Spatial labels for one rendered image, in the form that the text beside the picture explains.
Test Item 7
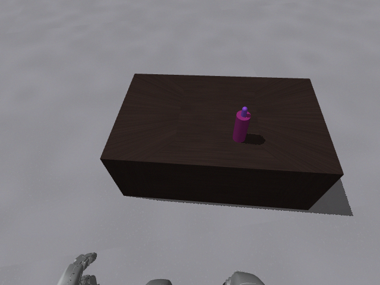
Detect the bottle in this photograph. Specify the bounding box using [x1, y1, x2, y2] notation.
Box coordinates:
[233, 107, 251, 143]

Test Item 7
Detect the left robot hand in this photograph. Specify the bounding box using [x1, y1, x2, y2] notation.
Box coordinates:
[57, 252, 100, 285]

